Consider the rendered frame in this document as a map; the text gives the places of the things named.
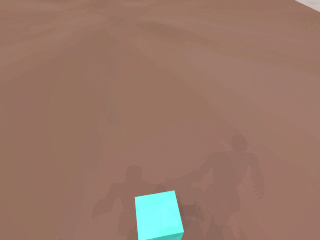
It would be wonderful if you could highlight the carton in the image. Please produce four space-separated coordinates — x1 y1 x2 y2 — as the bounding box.
135 190 184 240

